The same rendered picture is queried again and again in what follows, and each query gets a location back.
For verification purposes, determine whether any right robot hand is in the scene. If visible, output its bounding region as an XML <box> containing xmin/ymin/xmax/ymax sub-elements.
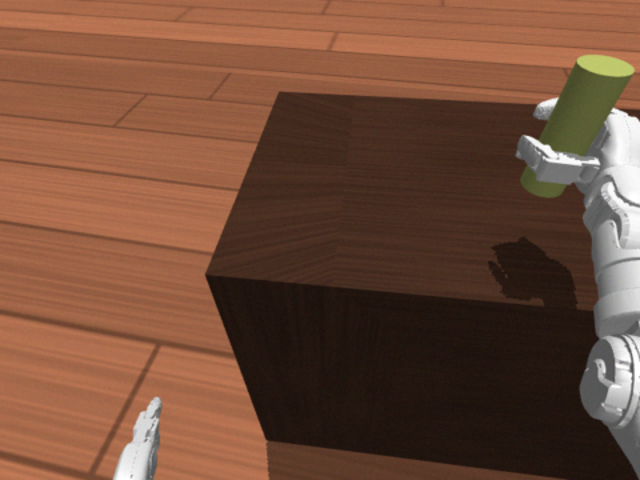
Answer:
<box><xmin>515</xmin><ymin>98</ymin><xmax>640</xmax><ymax>194</ymax></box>

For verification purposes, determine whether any left robot hand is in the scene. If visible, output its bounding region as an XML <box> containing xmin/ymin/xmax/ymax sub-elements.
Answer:
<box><xmin>113</xmin><ymin>397</ymin><xmax>162</xmax><ymax>480</ymax></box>

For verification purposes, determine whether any right robot arm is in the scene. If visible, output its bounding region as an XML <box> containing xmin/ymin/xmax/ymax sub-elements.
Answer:
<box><xmin>579</xmin><ymin>165</ymin><xmax>640</xmax><ymax>480</ymax></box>

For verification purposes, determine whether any can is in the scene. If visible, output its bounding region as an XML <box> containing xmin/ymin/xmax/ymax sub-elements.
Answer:
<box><xmin>520</xmin><ymin>55</ymin><xmax>635</xmax><ymax>198</ymax></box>

